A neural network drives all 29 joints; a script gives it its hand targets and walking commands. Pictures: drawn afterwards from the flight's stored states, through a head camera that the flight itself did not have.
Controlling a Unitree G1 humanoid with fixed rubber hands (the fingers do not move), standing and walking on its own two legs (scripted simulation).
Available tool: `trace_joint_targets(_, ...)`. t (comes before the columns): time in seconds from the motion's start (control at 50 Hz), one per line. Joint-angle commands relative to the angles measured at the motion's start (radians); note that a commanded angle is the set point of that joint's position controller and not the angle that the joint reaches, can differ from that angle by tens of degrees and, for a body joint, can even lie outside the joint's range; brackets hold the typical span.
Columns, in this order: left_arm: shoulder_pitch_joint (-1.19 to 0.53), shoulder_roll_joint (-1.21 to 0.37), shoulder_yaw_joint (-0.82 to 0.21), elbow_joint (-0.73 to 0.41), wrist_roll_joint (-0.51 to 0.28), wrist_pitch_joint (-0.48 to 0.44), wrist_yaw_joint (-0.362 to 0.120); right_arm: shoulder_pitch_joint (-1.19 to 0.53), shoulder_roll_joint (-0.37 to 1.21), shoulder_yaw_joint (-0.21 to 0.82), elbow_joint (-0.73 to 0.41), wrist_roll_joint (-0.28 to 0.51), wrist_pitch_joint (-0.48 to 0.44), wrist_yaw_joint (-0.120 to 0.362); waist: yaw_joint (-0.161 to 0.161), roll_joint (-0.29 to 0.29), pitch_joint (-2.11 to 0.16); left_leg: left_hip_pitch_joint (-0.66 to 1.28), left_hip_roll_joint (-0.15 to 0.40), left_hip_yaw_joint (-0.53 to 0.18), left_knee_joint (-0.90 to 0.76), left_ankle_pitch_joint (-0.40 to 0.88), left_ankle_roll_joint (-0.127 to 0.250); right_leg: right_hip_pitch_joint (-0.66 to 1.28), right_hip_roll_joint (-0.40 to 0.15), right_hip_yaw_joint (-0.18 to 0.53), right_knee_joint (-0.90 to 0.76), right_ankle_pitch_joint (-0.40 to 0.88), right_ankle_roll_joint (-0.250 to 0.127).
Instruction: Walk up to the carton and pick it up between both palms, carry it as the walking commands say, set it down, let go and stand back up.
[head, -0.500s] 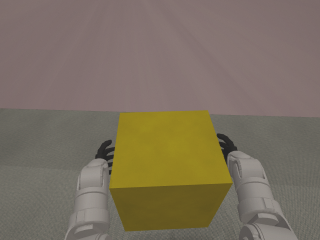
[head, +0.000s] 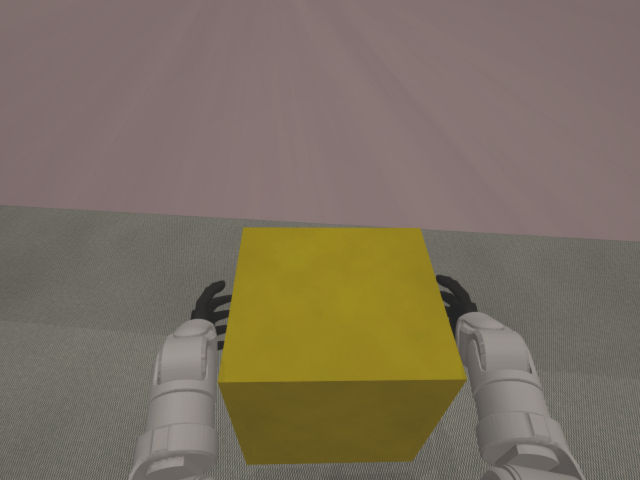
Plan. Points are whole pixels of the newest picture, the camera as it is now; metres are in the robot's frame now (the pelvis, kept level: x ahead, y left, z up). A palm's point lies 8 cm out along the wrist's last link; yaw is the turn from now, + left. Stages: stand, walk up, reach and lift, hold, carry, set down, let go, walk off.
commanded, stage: reach and lift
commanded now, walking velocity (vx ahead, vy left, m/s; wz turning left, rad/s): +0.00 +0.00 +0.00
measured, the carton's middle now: (331, 349) +0.32 +0.02 +0.00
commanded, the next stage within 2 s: hold in 0.70 s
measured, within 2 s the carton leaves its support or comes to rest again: neither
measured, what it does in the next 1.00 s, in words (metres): stands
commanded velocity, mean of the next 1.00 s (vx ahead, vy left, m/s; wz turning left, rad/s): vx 0.00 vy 0.00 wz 0.00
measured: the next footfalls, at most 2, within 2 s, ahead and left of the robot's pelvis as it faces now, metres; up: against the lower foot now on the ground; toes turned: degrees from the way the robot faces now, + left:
none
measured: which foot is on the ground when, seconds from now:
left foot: down 0.00-1.00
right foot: down 0.00-1.00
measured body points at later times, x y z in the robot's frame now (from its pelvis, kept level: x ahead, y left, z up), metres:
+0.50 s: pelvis +0.00 +0.00 +0.00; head -0.06 +0.00 +0.45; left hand +0.31 +0.18 +0.06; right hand +0.31 -0.17 +0.05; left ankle +0.04 +0.13 -0.74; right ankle +0.01 -0.10 -0.74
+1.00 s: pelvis -0.01 +0.00 +0.00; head -0.07 +0.01 +0.45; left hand +0.30 +0.19 +0.05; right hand +0.30 -0.16 +0.05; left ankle +0.04 +0.13 -0.74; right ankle +0.01 -0.10 -0.74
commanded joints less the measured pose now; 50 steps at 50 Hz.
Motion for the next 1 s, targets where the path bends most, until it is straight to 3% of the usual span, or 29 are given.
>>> trace_joint_targets(0.0, -0.794, -0.998, -0.635, -0.087, -0.354, -0.051, -0.262, -0.527, 0.992, 0.468, -0.099, 0.189, -0.034, 0.184, -0.084, -0.025, -0.136, 0.095, -0.085, -0.029, -0.074, -0.018, 0.017, 0.009, 0.017, 0.091, -0.207, 0.058, 0.017)
trace_joint_targets(0.16, -0.697, -0.995, -0.682, -0.165, -0.367, -0.051, -0.266, -0.452, 1.0, 0.539, -0.205, 0.207, -0.022, 0.174, -0.078, -0.042, -0.228, 0.145, -0.083, -0.045, -0.072, 0.124, 0.019, 0.093, 0.023, 0.086, -0.182, 0.26, 0.033)
trace_joint_targets(0.22, -0.662, -0.992, -0.695, -0.213, -0.365, -0.048, -0.262, -0.407, 1.004, 0.545, -0.225, 0.212, -0.015, 0.173, -0.072, -0.011, -0.266, 0.167, -0.085, -0.045, -0.07, 0.184, 0.016, 0.121, 0.023, 0.096, -0.176, 0.343, 0.034)
trace_joint_targets(0.24, -0.653, -0.997, -0.702, -0.209, -0.368, -0.046, -0.26, -0.414, 0.999, 0.563, -0.245, 0.217, -0.012, 0.17, -0.079, -0.011, -0.258, 0.177, -0.085, -0.046, -0.069, 0.177, 0.016, 0.118, 0.023, 0.094, -0.175, 0.327, 0.033)
trace_joint_targets(0.3, -0.59, -1.002, -0.701, -0.212, -0.366, -0.04, -0.255, -0.431, 0.992, 0.601, -0.31, 0.231, -0.007, 0.166, -0.061, -0.043, -0.26, 0.18, -0.085, -0.05, -0.068, 0.19, 0.021, 0.129, 0.027, 0.092, -0.17, 0.346, 0.037)
trace_joint_targets(0.34, -0.578, -0.982, -0.688, -0.227, -0.358, -0.043, -0.253, -0.398, 0.989, 0.597, -0.298, 0.226, 0.0, 0.164, -0.065, -0.045, -0.246, 0.186, -0.087, -0.051, -0.067, 0.19, 0.024, 0.122, 0.02, 0.099, -0.171, 0.353, 0.04)
trace_joint_targets(0.36, -0.551, -0.98, -0.679, -0.225, -0.352, -0.037, -0.25, -0.407, 0.986, 0.602, -0.321, 0.229, 0.008, 0.163, -0.046, -0.047, -0.241, 0.168, -0.089, -0.047, -0.071, 0.198, 0.024, 0.133, 0.024, 0.097, -0.172, 0.367, 0.043)
trace_joint_targets(0.38, -0.556, -0.975, -0.682, -0.222, -0.35, -0.034, -0.249, -0.386, 0.998, 0.602, -0.299, 0.227, 0.014, 0.163, -0.056, -0.037, -0.225, 0.178, -0.093, -0.04, -0.074, 0.169, 0.026, 0.117, 0.021, 0.095, -0.179, 0.333, 0.042)
trace_joint_targets(0.4, -0.546, -0.971, -0.664, -0.196, -0.341, -0.031, -0.249, -0.405, 0.984, 0.598, -0.301, 0.221, 0.017, 0.163, -0.053, -0.069, -0.203, 0.175, -0.088, -0.047, -0.076, 0.141, 0.029, 0.097, 0.024, 0.091, -0.182, 0.285, 0.042)
trace_joint_targets(0.42, -0.566, -0.989, -0.689, -0.219, -0.354, -0.036, -0.249, -0.405, 0.988, 0.612, -0.317, 0.228, 0.006, 0.165, -0.057, -0.034, -0.207, 0.193, -0.086, -0.042, -0.079, 0.151, 0.024, 0.091, 0.027, 0.09, -0.184, 0.279, 0.031)
trace_joint_targets(0.44, -0.561, -0.981, -0.689, -0.217, -0.353, -0.033, -0.247, -0.403, 0.99, 0.611, -0.313, 0.226, 0.011, 0.165, -0.053, -0.055, -0.205, 0.197, -0.087, -0.047, -0.075, 0.151, 0.028, 0.074, 0.026, 0.091, -0.185, 0.272, 0.032)
trace_joint_targets(0.46, -0.548, -0.963, -0.68, -0.234, -0.341, -0.032, -0.246, -0.37, 0.979, 0.601, -0.307, 0.223, 0.015, 0.165, -0.047, -0.024, -0.189, 0.178, -0.091, -0.043, -0.082, 0.154, 0.024, 0.096, 0.026, 0.088, -0.185, 0.293, 0.032)
trace_joint_targets(0.52, -0.597, -0.957, -0.684, -0.239, -0.355, -0.032, -0.246, -0.398, 0.993, 0.593, -0.286, 0.217, 0.019, 0.165, -0.055, -0.065, -0.167, 0.19, -0.085, -0.044, -0.076, 0.098, 0.032, 0.044, 0.018, 0.097, -0.2, 0.199, 0.031)
trace_joint_targets(0.58, -0.57, -0.948, -0.673, -0.216, -0.349, -0.03, -0.251, -0.408, 0.988, 0.602, -0.306, 0.225, 0.019, 0.163, -0.043, -0.052, -0.143, 0.172, -0.093, -0.034, -0.075, 0.09, 0.029, 0.047, 0.014, 0.095, -0.212, 0.181, 0.034)
trace_joint_targets(0.64, -0.598, -0.947, -0.664, -0.199, -0.355, -0.035, -0.254, -0.439, 0.998, 0.596, -0.293, 0.217, 0.02, 0.163, -0.042, -0.091, -0.141, 0.176, -0.089, -0.032, -0.072, 0.041, 0.035, 0.017, 0.017, 0.088, -0.222, 0.096, 0.033)
trace_joint_targets(0.66, -0.578, -0.95, -0.663, -0.198, -0.349, -0.029, -0.253, -0.429, 0.994, 0.59, -0.297, 0.215, 0.022, 0.162, -0.038, -0.065, -0.129, 0.168, -0.091, -0.025, -0.072, 0.05, 0.032, 0.022, 0.017, 0.088, -0.221, 0.11, 0.03)
trace_joint_targets(0.68, -0.601, -0.946, -0.662, -0.2, -0.351, -0.036, -0.256, -0.448, 0.989, 0.589, -0.295, 0.209, 0.017, 0.163, -0.038, -0.093, -0.129, 0.177, -0.093, -0.026, -0.074, 0.038, 0.032, 0.009, 0.022, 0.082, -0.228, 0.085, 0.032)
trace_joint_targets(0.72, -0.614, -0.952, -0.67, -0.195, -0.351, -0.03, -0.256, -0.413, 1.002, 0.572, -0.254, 0.211, 0.02, 0.167, -0.042, -0.047, -0.095, 0.163, -0.095, -0.018, -0.08, 0.011, 0.028, -0.005, 0.014, 0.088, -0.246, 0.042, 0.019)
trace_joint_targets(0.76, -0.632, -0.963, -0.672, -0.185, -0.356, -0.038, -0.262, -0.45, 1.007, 0.588, -0.268, 0.22, 0.012, 0.172, -0.039, -0.071, -0.11, 0.16, -0.089, -0.025, -0.076, -0.012, 0.03, -0.008, 0.019, 0.078, -0.239, 0.007, 0.018)
trace_joint_targets(0.78, -0.618, -0.962, -0.672, -0.183, -0.35, -0.032, -0.26, -0.431, 1.005, 0.577, -0.256, 0.217, 0.016, 0.17, -0.043, -0.04, -0.107, 0.147, -0.094, -0.016, -0.074, 0.01, 0.029, 0.001, 0.014, 0.089, -0.242, 0.036, 0.019)
trace_joint_targets(0.8, -0.624, -0.96, -0.666, -0.186, -0.348, -0.036, -0.259, -0.46, 1.008, 0.583, -0.264, 0.216, 0.016, 0.17, -0.042, -0.069, -0.116, 0.157, -0.092, -0.021, -0.072, 0.002, 0.032, -0.01, 0.011, 0.087, -0.244, 0.018, 0.022)
trace_joint_targets(0.84, -0.639, -0.954, -0.656, -0.152, -0.35, -0.036, -0.264, -0.467, 1.009, 0.58, -0.246, 0.219, 0.015, 0.172, -0.033, -0.068, -0.093, 0.14, -0.093, -0.016, -0.069, -0.033, 0.034, -0.013, 0.009, 0.088, -0.256, -0.037, 0.021)
trace_joint_targets(0.86, -0.629, -0.947, -0.651, -0.154, -0.349, -0.04, -0.264, -0.473, 1.005, 0.582, -0.254, 0.211, 0.014, 0.173, -0.033, -0.102, -0.099, 0.166, -0.09, -0.02, -0.069, -0.025, 0.035, -0.038, 0.012, 0.083, -0.257, -0.035, 0.024)
trace_joint_targets(0.98, -0.62, -0.967, -0.702, -0.229, -0.369, -0.05, -0.264, -0.449, 1.027, 0.619, -0.309, 0.234, 0.005, 0.171, -0.037, -0.062, -0.17, 0.176, -0.089, -0.022, -0.072, 0.055, 0.028, 0.019, 0.02, 0.077, -0.232, 0.094, 0.025)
